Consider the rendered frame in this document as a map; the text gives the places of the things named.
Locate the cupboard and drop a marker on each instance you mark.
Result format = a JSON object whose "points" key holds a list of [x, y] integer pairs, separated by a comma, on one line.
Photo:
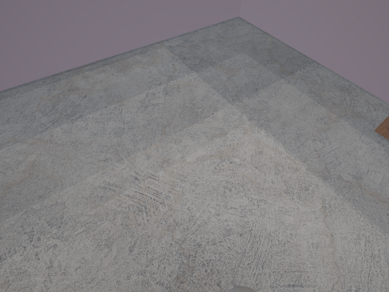
{"points": [[383, 128]]}

